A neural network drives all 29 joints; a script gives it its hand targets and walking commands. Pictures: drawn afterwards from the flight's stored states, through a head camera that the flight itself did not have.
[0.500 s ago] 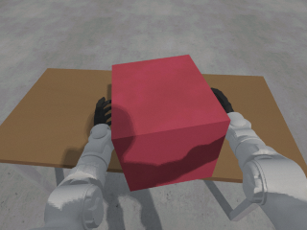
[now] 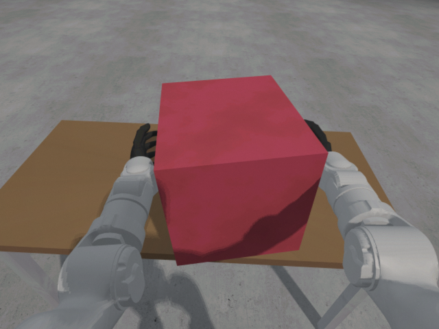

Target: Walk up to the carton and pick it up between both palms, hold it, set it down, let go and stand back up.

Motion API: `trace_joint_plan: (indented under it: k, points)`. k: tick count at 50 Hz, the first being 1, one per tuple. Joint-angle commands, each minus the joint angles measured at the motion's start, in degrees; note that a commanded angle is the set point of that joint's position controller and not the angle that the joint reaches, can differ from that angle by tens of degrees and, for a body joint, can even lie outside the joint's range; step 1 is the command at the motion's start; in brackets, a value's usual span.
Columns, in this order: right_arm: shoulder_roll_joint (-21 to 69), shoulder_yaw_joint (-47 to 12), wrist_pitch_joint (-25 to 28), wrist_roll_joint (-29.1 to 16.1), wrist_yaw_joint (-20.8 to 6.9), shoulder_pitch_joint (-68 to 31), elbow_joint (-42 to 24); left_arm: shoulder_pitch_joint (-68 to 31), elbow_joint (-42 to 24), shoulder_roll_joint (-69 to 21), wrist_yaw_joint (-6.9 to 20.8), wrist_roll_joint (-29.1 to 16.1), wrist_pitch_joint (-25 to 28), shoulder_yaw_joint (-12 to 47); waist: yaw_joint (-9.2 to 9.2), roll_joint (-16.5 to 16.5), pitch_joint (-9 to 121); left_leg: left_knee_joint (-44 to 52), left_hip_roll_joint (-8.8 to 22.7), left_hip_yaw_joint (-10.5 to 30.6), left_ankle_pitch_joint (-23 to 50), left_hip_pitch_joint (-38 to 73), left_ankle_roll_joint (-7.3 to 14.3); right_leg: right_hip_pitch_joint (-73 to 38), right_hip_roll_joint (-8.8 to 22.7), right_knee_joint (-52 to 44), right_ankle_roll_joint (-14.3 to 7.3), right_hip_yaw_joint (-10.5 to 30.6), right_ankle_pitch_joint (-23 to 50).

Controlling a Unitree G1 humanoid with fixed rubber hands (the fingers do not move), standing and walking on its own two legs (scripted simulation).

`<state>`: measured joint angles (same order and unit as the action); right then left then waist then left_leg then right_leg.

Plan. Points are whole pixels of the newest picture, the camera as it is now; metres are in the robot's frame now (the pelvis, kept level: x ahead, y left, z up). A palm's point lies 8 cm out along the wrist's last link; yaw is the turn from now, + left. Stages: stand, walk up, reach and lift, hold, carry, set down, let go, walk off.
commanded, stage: reach and lift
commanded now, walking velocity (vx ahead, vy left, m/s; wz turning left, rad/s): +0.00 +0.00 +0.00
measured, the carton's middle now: (227, 163) +0.46 +0.01 +0.09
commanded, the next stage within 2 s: none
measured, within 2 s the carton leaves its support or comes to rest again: neither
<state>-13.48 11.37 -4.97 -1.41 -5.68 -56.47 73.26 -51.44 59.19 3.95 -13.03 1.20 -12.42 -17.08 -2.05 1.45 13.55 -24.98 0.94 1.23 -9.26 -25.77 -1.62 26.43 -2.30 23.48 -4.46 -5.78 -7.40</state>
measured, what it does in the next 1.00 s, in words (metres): stands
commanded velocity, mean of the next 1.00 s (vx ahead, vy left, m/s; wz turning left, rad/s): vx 0.00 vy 0.00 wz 0.00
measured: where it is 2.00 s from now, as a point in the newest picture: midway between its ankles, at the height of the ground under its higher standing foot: outside the picture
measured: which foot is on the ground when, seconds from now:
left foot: down 0.00-1.00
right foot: down 0.00-1.00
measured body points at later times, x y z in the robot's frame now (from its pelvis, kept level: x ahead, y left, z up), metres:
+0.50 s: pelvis +0.01 +0.02 +0.01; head -0.01 +0.03 +0.46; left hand +0.42 +0.20 +0.16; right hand +0.44 -0.14 +0.16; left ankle +0.03 +0.14 -0.74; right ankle +0.04 -0.07 -0.74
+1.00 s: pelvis +0.00 +0.04 +0.01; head -0.04 +0.05 +0.46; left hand +0.42 +0.20 +0.20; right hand +0.40 -0.15 +0.19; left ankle +0.03 +0.14 -0.74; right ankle +0.04 -0.07 -0.74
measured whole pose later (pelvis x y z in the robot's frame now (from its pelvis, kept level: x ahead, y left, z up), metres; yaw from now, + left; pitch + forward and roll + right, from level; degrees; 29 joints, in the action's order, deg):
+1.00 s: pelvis +0.00 +0.04 +0.01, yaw -1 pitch +0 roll -1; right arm -10.8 5.4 -21.8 -11.9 1.4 -46.4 44.6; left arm -44.2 29.9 2.9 -8.7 7.3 -33.1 -17.4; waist 3.8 -0.5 7.0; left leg -22.3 -0.6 -0.6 -10.0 -12.7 1.7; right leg 11.5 -1.0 16.2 -1.1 -3.7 -5.1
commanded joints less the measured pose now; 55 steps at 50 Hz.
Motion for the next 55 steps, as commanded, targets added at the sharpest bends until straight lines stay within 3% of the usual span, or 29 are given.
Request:
trace_joint_plan:
  k: [1,4,9,10,12,14,17,22,29,33,38,40,44,52,55]
  points:
    - [38.7,-8.2,3.2,-3.6,-6.4,-50.2,-19.8,-46.0,-16.5,-39.2,8.8,-3.4,1.7,16.0,-0.14,0.6,31.7,4.7,-2.4,-0.1,3.7,-2.1,0.5,-32.8,1.7,0.1,5.5,8.1,11.7]
    - [39.1,-10.2,2.6,-5.3,-5.7,-49.3,-21.3,-47.1,-20.8,-39.8,8.8,-4.3,1.0,18.5,0.95,-0.5,33.2,4.2,-2.5,0.2,7.8,1.6,0.1,-33.8,1.1,0.4,5.4,6.7,18.1]
    - [40.5,-15.1,1.2,-9.4,-3.8,-48.9,-27.8,-45.3,-26.0,-40.9,9.2,-4.5,-1.3,21.3,1.03,-0.9,32.1,3.7,-3.1,1.0,11.7,5.6,0.0,-35.4,0.8,0.2,6.1,6.1,25.8]
    - [40.6,-16.2,0.8,-10.3,-3.5,-49.4,-29.5,-44.7,-26.8,-40.7,9.5,-4.5,-2.0,21.3,0.61,-0.7,31.5,3.7,-3.2,1.0,11.6,5.7,0.1,-35.6,0.7,0.0,6.0,6.1,25.5]
    - [40.8,-16.4,-0.1,-10.5,-2.9,-47.9,-31.1,-43.8,-29.9,-41.4,10.0,-4.3,-2.8,22.1,1.80,-1.4,31.1,4.0,-3.2,1.5,11.9,6.4,-0.2,-36.1,0.8,-0.6,6.0,6.4,25.8]
    - [40.6,-16.9,-1.1,-11.3,-2.4,-48.5,-33.0,-43.6,-31.0,-41.2,10.3,-4.3,-4.0,22.7,1.84,-2.1,31.5,4.3,-3.2,1.6,12.0,8.0,-0.2,-35.5,0.4,-1.2,5.9,5.8,25.0]
    - [41.0,-18.3,-2.8,-12.0,-1.1,-44.9,-35.7,-41.1,-33.4,-40.2,11.5,-4.5,-5.4,23.7,2.97,-0.7,29.6,4.9,-3.6,1.5,11.7,9.2,0.1,-37.2,0.7,-1.7,6.4,5.8,26.6]
    - [41.5,-19.9,-5.2,-12.9,0.7,-41.6,-40.7,-38.4,-37.7,-39.8,13.1,-4.4,-7.7,25.0,4.41,-1.6,27.7,5.1,-4.3,1.8,12.6,12.1,-0.3,-38.0,0.6,-2.5,6.6,5.8,27.9]
    - [40.0,-21.3,-8.0,-13.9,1.9,-40.0,-47.2,-36.9,-42.8,-40.2,14.4,-5.3,-10.6,28.5,6.43,-3.5,24.5,4.9,-4.0,2.5,13.6,17.5,-1.5,-34.2,-0.4,-4.6,5.7,5.0,22.3]
    - [39.0,-20.9,-9.3,-13.9,1.7,-40.4,-47.6,-36.0,-42.8,-39.5,14.9,-3.9,-12.8,27.4,6.17,-3.6,20.6,6.0,-3.4,2.5,10.2,17.9,-1.2,-31.6,-0.5,-6.0,4.9,5.1,14.7]
    - [38.5,-21.8,-10.4,-14.5,1.4,-42.2,-51.0,-37.2,-45.0,-40.4,14.7,-5.7,-14.2,29.9,7.17,-3.4,23.4,5.5,-2.9,3.0,11.3,19.7,-1.6,-29.8,-1.2,-6.2,4.2,4.5,14.2]
    - [38.9,-22.0,-10.9,-14.8,1.1,-42.8,-50.2,-37.2,-43.6,-40.5,14.8,-5.0,-15.1,28.6,6.15,-3.1,21.1,6.1,-2.7,2.8,9.4,19.4,-1.2,-28.0,-1.4,-6.7,4.1,4.3,10.5]
    - [38.4,-21.3,-11.9,-15.0,0.9,-43.0,-48.6,-37.2,-41.7,-39.9,15.1,-4.2,-16.7,26.8,6.09,-3.1,19.4,6.8,-2.6,2.5,5.8,18.2,-0.7,-27.4,-1.3,-7.2,3.8,4.7,7.4]
    - [40.6,-24.3,-13.3,-17.8,2.0,-43.8,-52.1,-38.5,-43.5,-39.2,15.6,-4.8,-17.9,26.8,5.42,-2.4,22.7,5.8,-3.4,2.1,9.7,18.7,-0.6,-30.8,-1.3,-6.8,4.0,5.5,13.9]
    - [40.7,-24.0,-14.3,-18.3,2.6,-42.9,-50.9,-38.6,-42.9,-38.0,16.2,-4.3,-18.4,25.7,5.75,-3.0,20.5,6.1,-3.6,2.4,8.6,18.1,-0.4,-31.2,-1.0,-7.2,4.0,6.1,13.2]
